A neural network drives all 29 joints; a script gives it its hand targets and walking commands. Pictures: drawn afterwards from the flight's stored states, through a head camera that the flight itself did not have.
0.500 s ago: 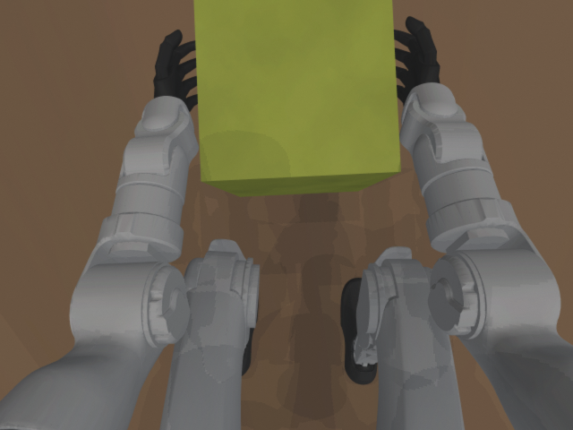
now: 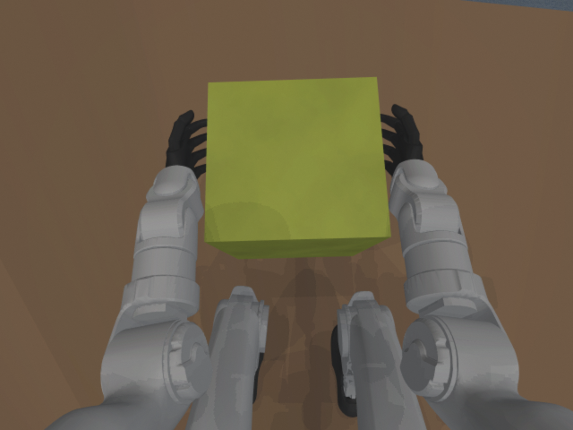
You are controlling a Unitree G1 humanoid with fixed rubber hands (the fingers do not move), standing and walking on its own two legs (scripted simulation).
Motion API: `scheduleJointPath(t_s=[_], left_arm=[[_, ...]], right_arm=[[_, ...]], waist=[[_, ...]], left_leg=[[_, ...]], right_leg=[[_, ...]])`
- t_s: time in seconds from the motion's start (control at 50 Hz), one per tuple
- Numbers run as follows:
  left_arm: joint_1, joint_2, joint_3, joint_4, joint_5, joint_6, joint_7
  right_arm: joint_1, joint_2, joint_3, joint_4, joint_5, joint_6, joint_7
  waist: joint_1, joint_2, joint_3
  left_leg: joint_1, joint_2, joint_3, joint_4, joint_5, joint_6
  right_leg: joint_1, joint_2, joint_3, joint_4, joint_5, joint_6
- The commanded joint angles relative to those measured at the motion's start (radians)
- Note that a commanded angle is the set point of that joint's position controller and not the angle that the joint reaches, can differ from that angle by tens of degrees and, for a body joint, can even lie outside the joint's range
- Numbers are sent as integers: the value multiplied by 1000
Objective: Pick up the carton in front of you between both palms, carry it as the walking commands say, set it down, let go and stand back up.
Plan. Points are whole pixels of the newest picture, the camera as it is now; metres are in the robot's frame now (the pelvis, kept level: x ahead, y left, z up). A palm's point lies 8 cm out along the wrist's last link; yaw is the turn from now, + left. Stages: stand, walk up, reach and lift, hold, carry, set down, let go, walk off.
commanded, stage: reach and lift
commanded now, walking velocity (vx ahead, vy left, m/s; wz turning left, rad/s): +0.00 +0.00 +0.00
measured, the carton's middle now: (294, 185) +0.46 +0.03 -0.12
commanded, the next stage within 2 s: none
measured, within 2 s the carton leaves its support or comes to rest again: neither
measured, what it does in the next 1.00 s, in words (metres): rises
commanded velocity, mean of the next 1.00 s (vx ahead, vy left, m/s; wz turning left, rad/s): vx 0.00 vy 0.00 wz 0.00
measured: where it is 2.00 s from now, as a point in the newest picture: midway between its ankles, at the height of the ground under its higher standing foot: (297, 381)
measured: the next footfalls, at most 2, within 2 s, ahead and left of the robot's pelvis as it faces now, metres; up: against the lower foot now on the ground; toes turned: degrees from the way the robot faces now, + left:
none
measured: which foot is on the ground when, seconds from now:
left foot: down 0.00-1.00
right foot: down 0.00-1.00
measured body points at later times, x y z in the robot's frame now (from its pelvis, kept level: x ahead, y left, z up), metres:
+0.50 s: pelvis +0.05 +0.00 +0.14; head +0.16 +0.00 +0.57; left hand +0.43 +0.17 +0.10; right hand +0.44 -0.14 +0.10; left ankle +0.11 +0.13 -0.48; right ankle +0.10 -0.12 -0.48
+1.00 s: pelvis +0.08 +0.00 +0.25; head +0.07 +0.00 +0.70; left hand +0.39 +0.16 +0.25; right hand +0.40 -0.15 +0.25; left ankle +0.11 +0.13 -0.48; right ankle +0.10 -0.12 -0.48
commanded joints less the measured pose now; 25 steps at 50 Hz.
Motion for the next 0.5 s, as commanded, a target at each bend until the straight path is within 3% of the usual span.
scheduleJointPath(t_s=[0.0,0.28,0.48], left_arm=[[-621,-1098,-626,-12,-180,-17,-252],[-369,-1157,-641,5,-143,-42,-246],[-198,-1162,-660,-6,-119,-43,-251]], right_arm=[[-595,1119,587,0,183,-16,251],[-335,1147,588,-6,130,-45,255],[-169,1167,626,-31,117,-39,259]], waist=[[21,4,-968],[-5,15,-758],[-4,6,-592]], left_leg=[[707,-121,96,-249,220,8],[973,-118,42,-500,260,15],[1197,-99,3,-708,278,33]], right_leg=[[608,127,-79,-253,187,-7],[863,112,-27,-513,226,-13],[1129,88,17,-729,264,-19]])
